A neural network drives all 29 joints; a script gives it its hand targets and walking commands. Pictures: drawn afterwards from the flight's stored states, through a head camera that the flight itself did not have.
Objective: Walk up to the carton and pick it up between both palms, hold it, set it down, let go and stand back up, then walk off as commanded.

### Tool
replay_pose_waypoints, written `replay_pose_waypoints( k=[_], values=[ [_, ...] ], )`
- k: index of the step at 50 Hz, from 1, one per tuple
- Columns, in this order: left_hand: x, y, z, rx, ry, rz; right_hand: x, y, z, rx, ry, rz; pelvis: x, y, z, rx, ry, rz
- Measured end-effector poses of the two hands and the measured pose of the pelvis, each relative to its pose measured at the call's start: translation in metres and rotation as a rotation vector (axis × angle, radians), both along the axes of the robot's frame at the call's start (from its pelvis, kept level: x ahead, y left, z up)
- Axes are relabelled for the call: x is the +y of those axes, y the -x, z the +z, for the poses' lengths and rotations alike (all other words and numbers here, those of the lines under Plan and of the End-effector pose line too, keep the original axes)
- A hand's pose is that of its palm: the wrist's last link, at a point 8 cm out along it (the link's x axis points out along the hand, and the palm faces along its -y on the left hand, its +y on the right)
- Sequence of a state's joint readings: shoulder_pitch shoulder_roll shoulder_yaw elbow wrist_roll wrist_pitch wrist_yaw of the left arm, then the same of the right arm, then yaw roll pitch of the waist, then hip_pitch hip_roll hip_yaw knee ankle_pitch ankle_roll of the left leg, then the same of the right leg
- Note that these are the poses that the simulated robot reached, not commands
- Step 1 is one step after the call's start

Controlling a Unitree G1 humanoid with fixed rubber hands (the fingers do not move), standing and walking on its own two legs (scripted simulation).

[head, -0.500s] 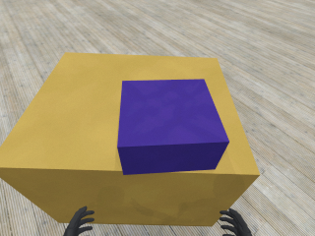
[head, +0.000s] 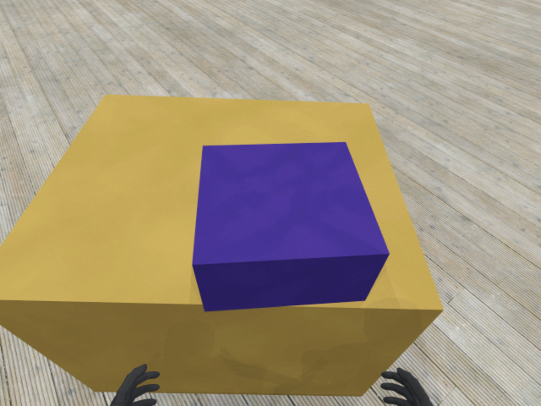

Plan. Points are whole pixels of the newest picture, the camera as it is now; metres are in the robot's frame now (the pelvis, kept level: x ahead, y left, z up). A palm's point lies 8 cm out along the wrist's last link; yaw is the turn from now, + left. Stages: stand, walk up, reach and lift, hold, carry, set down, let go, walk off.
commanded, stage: let go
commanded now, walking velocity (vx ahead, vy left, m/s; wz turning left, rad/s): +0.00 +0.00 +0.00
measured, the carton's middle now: (280, 220) +0.47 -0.01 -0.03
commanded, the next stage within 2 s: stand in 0.54 s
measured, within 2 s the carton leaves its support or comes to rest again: neither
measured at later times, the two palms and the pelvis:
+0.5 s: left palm out of the picture +0.14 +0.22 -0.09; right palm out of the picture +0.13 -0.22 -0.09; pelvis -0.01 +0.00 +0.00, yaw +0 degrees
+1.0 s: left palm out of the picture +0.03 +0.31 -0.12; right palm out of the picture +0.03 -0.28 -0.12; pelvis -0.02 +0.01 +0.00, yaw +2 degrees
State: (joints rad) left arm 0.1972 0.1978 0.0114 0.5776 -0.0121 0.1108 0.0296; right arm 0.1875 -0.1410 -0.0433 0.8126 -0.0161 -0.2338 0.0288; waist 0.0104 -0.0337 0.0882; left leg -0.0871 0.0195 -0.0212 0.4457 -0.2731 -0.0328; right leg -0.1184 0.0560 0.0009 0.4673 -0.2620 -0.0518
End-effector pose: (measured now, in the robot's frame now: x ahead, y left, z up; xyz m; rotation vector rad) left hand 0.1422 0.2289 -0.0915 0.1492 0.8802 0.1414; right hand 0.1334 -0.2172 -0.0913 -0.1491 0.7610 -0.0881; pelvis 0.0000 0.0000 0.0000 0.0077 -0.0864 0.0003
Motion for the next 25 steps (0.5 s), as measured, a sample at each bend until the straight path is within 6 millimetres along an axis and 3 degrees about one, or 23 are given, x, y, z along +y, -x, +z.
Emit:
replay_pose_waypoints(
  k=[25],
  values=[
    [-0.011, 0.005, -0.003, -0.006, 0.002, -0.025, -0.005, 0.004, 0.002, -0.008, 0.006, 0.0, -0.004, 0.007, -0.001, -0.017, 0.003, -0.003]
  ],
)
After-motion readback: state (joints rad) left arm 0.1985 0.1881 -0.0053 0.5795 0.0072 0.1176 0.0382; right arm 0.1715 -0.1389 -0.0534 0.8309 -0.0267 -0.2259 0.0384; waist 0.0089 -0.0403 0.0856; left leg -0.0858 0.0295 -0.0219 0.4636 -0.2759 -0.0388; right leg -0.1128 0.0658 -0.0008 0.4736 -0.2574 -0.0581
